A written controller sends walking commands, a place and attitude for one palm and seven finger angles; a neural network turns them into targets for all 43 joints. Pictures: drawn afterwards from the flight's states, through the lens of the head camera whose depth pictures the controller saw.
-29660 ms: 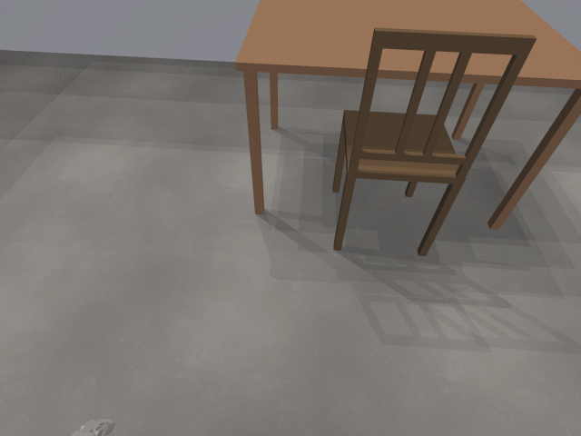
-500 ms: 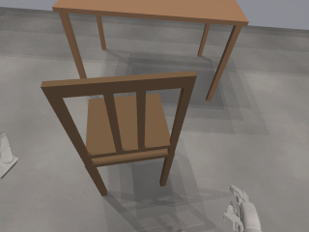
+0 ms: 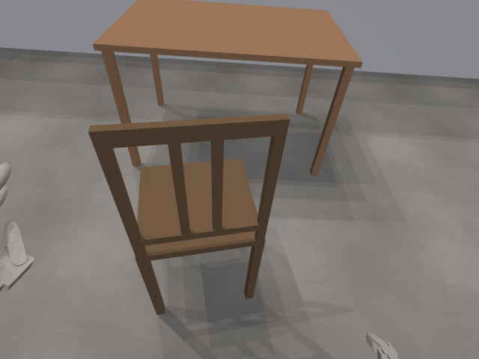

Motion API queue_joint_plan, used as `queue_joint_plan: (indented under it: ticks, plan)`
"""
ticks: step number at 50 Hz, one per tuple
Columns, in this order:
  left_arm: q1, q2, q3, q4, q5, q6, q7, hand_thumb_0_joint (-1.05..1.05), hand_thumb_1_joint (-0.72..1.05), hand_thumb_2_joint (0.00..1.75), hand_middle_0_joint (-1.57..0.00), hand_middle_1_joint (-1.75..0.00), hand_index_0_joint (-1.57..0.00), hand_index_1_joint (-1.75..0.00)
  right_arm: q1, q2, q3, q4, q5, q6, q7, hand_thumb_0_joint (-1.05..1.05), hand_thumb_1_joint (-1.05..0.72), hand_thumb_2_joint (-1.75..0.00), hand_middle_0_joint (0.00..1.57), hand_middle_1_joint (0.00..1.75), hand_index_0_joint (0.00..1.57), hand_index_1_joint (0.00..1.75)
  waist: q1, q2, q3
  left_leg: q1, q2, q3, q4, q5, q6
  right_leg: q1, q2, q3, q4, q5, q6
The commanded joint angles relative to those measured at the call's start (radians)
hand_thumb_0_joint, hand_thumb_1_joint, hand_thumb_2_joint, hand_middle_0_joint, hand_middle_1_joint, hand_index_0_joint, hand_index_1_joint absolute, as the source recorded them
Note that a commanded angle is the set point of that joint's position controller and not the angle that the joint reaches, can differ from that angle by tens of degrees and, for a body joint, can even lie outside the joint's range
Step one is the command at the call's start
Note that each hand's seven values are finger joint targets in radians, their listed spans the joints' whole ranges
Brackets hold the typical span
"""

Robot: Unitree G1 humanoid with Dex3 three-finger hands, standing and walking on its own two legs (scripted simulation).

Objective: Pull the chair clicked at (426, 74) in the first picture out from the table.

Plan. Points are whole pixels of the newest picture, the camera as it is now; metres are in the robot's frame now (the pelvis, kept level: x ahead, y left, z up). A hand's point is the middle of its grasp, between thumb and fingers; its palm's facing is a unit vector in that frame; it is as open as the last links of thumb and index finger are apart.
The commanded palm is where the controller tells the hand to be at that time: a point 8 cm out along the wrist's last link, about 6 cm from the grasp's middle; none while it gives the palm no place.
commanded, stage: stop stepping back and stand still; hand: left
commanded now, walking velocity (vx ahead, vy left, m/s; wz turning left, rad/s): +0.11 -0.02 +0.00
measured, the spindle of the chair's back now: (180, 193) +0.51 +0.16 -0.07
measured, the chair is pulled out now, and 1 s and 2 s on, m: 0.65 0.65 0.65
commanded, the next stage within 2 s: let the arm hang, fingers relaxed in 0.16 s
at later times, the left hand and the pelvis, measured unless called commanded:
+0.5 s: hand out of the picture +0.12 +0.14 -0.15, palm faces +0.01 -0.99 -0.17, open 7.4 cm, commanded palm none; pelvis +0.01 -0.02 -0.01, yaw +1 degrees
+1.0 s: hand out of the picture -0.02 +0.14 -0.17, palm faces +0.07 -0.97 -0.21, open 7.4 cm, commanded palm none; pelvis +0.01 -0.04 +0.00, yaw +2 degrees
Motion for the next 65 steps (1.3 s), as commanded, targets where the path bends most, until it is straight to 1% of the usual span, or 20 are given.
queue_joint_plan:
  ticks: [1, 3, 6, 9, 12, 13, 14, 15, 16, 17, 19, 20, 23, 25, 27, 29, 34, 41, 48, 65]
  plan:
    - [-0.042, 0.165, 0.126, -0.19, -0.005, -0.089, 0.023, 0.0, 0.9, 0.9, -0.2, -0.3, -0.2, -0.3, -0.149, -0.13, -0.041, -0.15, 0.001, -0.061, -0.006, 0.0, -0.9, -0.9, 0.2, 0.3, 0.2, 0.3, 0.022, 0.164, 0.004, -0.221, 0.147, -0.159, -0.251, -0.359, 0.036, 0.157, -0.001, 0.03, -0.024, -0.102, -0.029]
    - [-0.039, 0.144, 0.102, -0.159, -0.007, -0.086, 0.021, 0.0, 0.9, 0.9, -0.2, -0.3, -0.2, -0.3, -0.15, -0.125, -0.038, -0.148, 0.005, -0.056, -0.007, 0.0, -0.9, -0.9, 0.2, 0.3, 0.2, 0.3, 0.019, 0.162, 0.026, -0.224, 0.137, -0.147, -0.237, -0.38, 0.037, 0.129, 0.0, 0.038, -0.039, -0.124, -0.034]
    - [-0.073, 0.144, 0.095, -0.139, -0.01, -0.08, 0.021, 0.0, 0.9, 0.9, -0.2, -0.3, -0.2, -0.3, -0.155, -0.127, -0.038, -0.141, 0.0, -0.049, -0.008, 0.0, -0.9, -0.9, 0.2, 0.3, 0.2, 0.3, 0.017, 0.074, 0.033, -0.163, 0.119, -0.119, -0.17, -0.306, 0.029, 0.053, -0.017, 0.083, -0.102, -0.141, -0.042]
    - [-0.126, 0.144, 0.08, -0.16, -0.008, -0.077, 0.022, 0.0, 0.9, 0.9, -0.2, -0.3, -0.2, -0.3, -0.16, -0.127, -0.036, -0.138, -0.002, -0.047, -0.009, 0.0, -0.9, -0.9, 0.2, 0.3, 0.2, 0.3, 0.014, 0.039, 0.043, -0.12, 0.103, -0.103, -0.132, -0.253, 0.022, 0.002, -0.037, 0.118, -0.15, -0.172, -0.045]
    - [-0.149, 0.17, 0.095, -0.184, -0.008, -0.076, 0.025, 0.0, 0.9, 0.9, -0.2, -0.3, -0.2, -0.3, -0.172, -0.124, -0.035, -0.135, -0.002, -0.044, -0.01, 0.0, -0.9, -0.9, 0.2, 0.3, 0.2, 0.3, 0.017, 0.064, 0.027, -0.072, 0.1, -0.091, -0.117, -0.169, 0.019, 0.0, -0.05, 0.134, -0.167, -0.12, -0.049]
    - [-0.159, -0.064, -0.298, 0.567, 0.074, 0.116, -0.123, 0.0, 0.9, 0.9, -0.2, -0.3, -0.2, -0.3, -0.147, -0.24, -0.074, 0.072, -0.027, -0.013, 0.09, 0.0, -0.9, -0.9, 0.2, 0.3, 0.2, 0.3, -0.016, 0.062, 0.083, -0.129, 0.096, -0.124, 0.053, 0.157, 0.026, -0.114, -0.065, 0.061, 0.072, 0.144, -0.069]
    - [-0.123, -0.15, -0.302, 0.597, 0.051, 0.189, -0.144, 0.0, 0.9, 0.9, -0.2, -0.3, -0.2, -0.3, -0.09, -0.128, -0.056, 0.077, -0.02, 0.052, 0.091, 0.0, -0.9, -0.9, 0.2, 0.3, 0.2, 0.3, 0.017, 0.054, -0.018, -0.078, 0.087, -0.099, 0.03, 0.238, 0.01, -0.072, -0.055, 0.056, 0.052, 0.134, -0.064]
    - [-0.131, -0.169, -0.323, 0.63, 0.043, 0.203, -0.147, 0.0, 0.9, 0.9, -0.2, -0.3, -0.2, -0.3, -0.091, -0.107, -0.04, 0.065, -0.026, 0.076, 0.089, 0.0, -0.9, -0.9, 0.2, 0.3, 0.2, 0.3, 0.028, 0.049, -0.041, -0.078, 0.1, -0.123, 0.017, 0.178, 0.017, -0.073, -0.057, 0.054, 0.052, 0.038, -0.063]
    - [-0.166, -0.156, -0.332, 0.674, 0.045, 0.205, -0.146, 0.0, 0.9, 0.9, -0.2, -0.3, -0.2, -0.3, -0.097, -0.11, -0.032, 0.051, -0.035, 0.094, 0.088, 0.0, -0.9, -0.9, 0.2, 0.3, 0.2, 0.3, 0.034, 0.007, -0.027, -0.106, 0.098, -0.146, 0.009, 0.165, 0.027, -0.052, -0.048, 0.057, 0.057, 0.023, -0.062]
    - [-0.203, -0.143, -0.336, 0.726, 0.048, 0.204, -0.143, 0.0, 0.9, 0.9, -0.2, -0.3, -0.2, -0.3, -0.088, -0.106, -0.031, 0.053, -0.039, 0.107, 0.088, 0.0, -0.9, -0.9, 0.2, 0.3, 0.2, 0.3, 0.035, -0.111, -0.02, -0.099, 0.088, -0.14, 0.024, 0.17, 0.029, -0.034, -0.052, 0.061, 0.046, 0.036, -0.073]
    - [-0.253, -0.11, -0.346, 0.836, 0.047, 0.202, -0.138, 0.0, 0.9, 0.9, -0.2, -0.3, -0.2, -0.3, -0.077, -0.13, -0.032, 0.054, -0.041, 0.127, 0.086, 0.0, -0.9, -0.9, 0.2, 0.3, 0.2, 0.3, 0.032, -0.185, -0.048, -0.061, 0.064, -0.125, 0.046, 0.241, 0.023, 0.008, -0.082, 0.091, 0.05, 0.14, -0.104]
    - [-0.271, -0.097, -0.351, 0.895, 0.044, 0.203, -0.136, 0.0, 0.9, 0.9, -0.2, -0.3, -0.2, -0.3, -0.069, -0.132, -0.028, 0.068, -0.039, 0.134, 0.084, 0.0, -0.9, -0.9, 0.2, 0.3, 0.2, 0.3, 0.029, -0.179, -0.055, -0.039, 0.061, -0.117, 0.041, 0.271, 0.019, 0.025, -0.087, 0.089, 0.049, 0.174, -0.107]
    - [-0.28, -0.084, -0.376, 1.076, 0.033, 0.207, -0.132, 0.0, 0.9, 0.9, -0.2, -0.3, -0.2, -0.3, -0.084, -0.137, -0.014, 0.124, -0.038, 0.141, 0.079, 0.0, -0.9, -0.9, 0.2, 0.3, 0.2, 0.3, 0.046, 0.033, -0.021, -0.027, 0.08, -0.137, -0.018, 0.302, 0.02, 0.04, -0.057, 0.082, 0.04, 0.127, -0.088]
    - [-0.266, -0.082, -0.387, 1.178, 0.027, 0.203, -0.13, 0.0, 0.9, 0.9, -0.2, -0.3, -0.2, -0.3, -0.073, -0.123, -0.007, 0.163, -0.033, 0.145, 0.075, 0.0, -0.9, -0.9, 0.2, 0.3, 0.2, 0.3, 0.048, 0.112, -0.013, -0.021, 0.076, -0.122, -0.032, 0.247, 0.013, 0.058, -0.056, 0.088, 0.007, 0.094, -0.087]
    - [-0.247, -0.111, -0.377, 1.238, 0.03, 0.201, -0.126, 0.0, 0.9, 0.9, -0.2, -0.3, -0.2, -0.3, -0.049, -0.097, -0.008, 0.194, -0.035, 0.151, 0.068, 0.0, -0.9, -0.9, 0.2, 0.3, 0.2, 0.3, 0.048, 0.138, 0.015, -0.021, 0.078, -0.119, -0.04, 0.186, 0.015, 0.052, -0.05, 0.081, -0.025, 0.082, -0.096]
    - [-0.247, -0.121, -0.379, 1.275, 0.025, 0.2, -0.123, 0.0, 0.9, 0.9, -0.2, -0.3, -0.2, -0.3, -0.016, -0.078, -0.009, 0.218, -0.036, 0.155, 0.066, 0.0, -0.9, -0.9, 0.2, 0.3, 0.2, 0.3, 0.043, 0.19, -0.012, -0.023, 0.08, -0.117, -0.051, 0.147, 0.013, 0.079, -0.055, 0.072, -0.033, 0.071, -0.096]
    - [-0.255, -0.123, -0.396, 1.363, 0.018, 0.201, -0.128, 0.0, 0.9, 0.9, -0.2, -0.3, -0.2, -0.3, 0.047, -0.069, -0.01, 0.274, -0.032, 0.166, 0.065, 0.0, -0.9, -0.9, 0.2, 0.3, 0.2, 0.3, 0.039, 0.049, 0.073, -0.058, 0.081, -0.115, -0.073, 0.029, 0.015, 0.035, -0.059, 0.07, -0.085, -0.034, -0.103]
    - [-0.219, -0.129, -0.403, 1.441, 0.013, 0.198, -0.125, 0.0, 0.9, 0.9, -0.2, -0.3, -0.2, -0.3, 0.113, -0.048, -0.003, 0.331, -0.028, 0.163, 0.061, 0.0, -0.9, -0.9, 0.2, 0.3, 0.2, 0.3, 0.04, -0.007, 0.083, -0.043, 0.075, -0.095, -0.066, 0.04, 0.018, 0.021, -0.069, 0.075, -0.107, -0.069, -0.106]
    - [-0.193, -0.148, -0.408, 1.478, 0.012, 0.199, -0.119, 0.0, 0.9, 0.9, -0.2, -0.3, -0.2, -0.3, 0.133, -0.022, 0.001, 0.367, -0.028, 0.165, 0.059, 0.0, -0.9, -0.9, 0.2, 0.3, 0.2, 0.3, 0.04, 0.015, 0.141, -0.058, 0.075, -0.088, -0.075, 0.019, 0.02, -0.024, -0.063, 0.076, -0.116, -0.113, -0.106]
    - [-0.18, -0.184, -0.399, 1.475, 0.015, 0.195, -0.114, 0.0, 0.9, 0.9, -0.2, -0.3, -0.2, -0.3, 0.138, 0.012, -0.001, 0.372, -0.029, 0.161, 0.054, 0.0, -0.9, -0.9, 0.2, 0.3, 0.2, 0.3, 0.042, 0.032, 0.123, -0.075, 0.074, -0.088, -0.082, 0.009, 0.018, -0.004, -0.058, 0.073, -0.099, -0.085, -0.104]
